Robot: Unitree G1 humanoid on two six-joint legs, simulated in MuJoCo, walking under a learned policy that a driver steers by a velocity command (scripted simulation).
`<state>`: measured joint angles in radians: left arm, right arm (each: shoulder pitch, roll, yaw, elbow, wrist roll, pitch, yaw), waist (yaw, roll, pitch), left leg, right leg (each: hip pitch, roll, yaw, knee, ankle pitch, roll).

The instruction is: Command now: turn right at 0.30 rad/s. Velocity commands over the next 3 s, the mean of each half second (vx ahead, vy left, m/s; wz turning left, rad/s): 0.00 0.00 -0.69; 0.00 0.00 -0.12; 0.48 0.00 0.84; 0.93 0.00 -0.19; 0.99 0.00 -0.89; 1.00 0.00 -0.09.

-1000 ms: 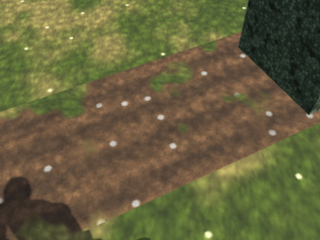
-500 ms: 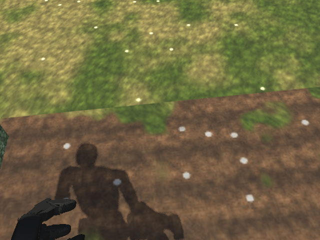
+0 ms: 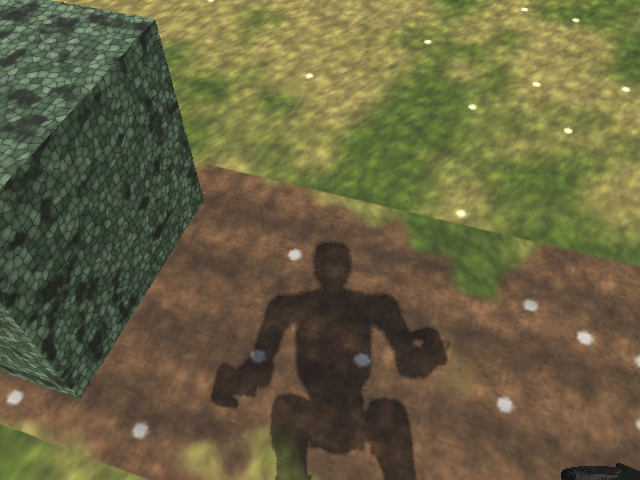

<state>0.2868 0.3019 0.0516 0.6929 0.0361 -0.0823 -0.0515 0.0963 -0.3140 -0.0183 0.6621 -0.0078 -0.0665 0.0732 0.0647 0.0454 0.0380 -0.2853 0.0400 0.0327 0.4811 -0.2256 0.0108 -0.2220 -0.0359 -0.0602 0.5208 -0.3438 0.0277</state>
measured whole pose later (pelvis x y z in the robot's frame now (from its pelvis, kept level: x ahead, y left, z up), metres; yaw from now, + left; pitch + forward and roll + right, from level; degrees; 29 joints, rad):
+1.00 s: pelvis +0.06 -0.05 -0.01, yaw -23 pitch +1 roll +0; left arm 0.17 0.31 0.02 0.54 0.05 -0.02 0.03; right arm 0.26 -0.27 -0.02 0.66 -0.03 -0.11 0.04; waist -0.03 0.03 0.04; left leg -0.32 -0.06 -0.13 0.55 -0.25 0.03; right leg -0.37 0.08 0.09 0.91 -0.58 0.04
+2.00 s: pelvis +0.54 -0.02 -0.19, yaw -5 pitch -1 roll +2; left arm 0.16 0.25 0.05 0.90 0.02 -0.02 -0.02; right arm 0.45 -0.22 -0.06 1.07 -0.03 -0.09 0.00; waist 0.02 -0.03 0.06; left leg -0.11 -0.02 0.22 0.58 -0.46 0.04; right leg -0.73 -0.14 0.01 1.38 -0.15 -0.08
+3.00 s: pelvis +1.36 -0.39 -0.19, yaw -33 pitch +2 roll +2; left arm -0.11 0.25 -0.04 0.60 0.05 -0.10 -0.04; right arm 0.62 -0.27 -0.07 0.95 0.00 -0.08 0.02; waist -0.15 0.00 -0.01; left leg 0.01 -0.05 -0.18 0.46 -0.45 0.03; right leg -0.49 -0.04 0.04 0.54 -0.15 -0.02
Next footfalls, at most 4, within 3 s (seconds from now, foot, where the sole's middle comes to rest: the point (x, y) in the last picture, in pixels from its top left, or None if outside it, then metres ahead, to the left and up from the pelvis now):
0.26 right None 0.05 -0.16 -0.78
0.76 left None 0.17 0.04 -0.78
1.14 right None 0.02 -0.18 -0.78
1.78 left None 0.50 0.07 -0.95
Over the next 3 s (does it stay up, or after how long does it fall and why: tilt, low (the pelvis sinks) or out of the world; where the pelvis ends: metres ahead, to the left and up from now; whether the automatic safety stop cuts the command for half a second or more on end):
stays up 1.36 -0.39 -0.19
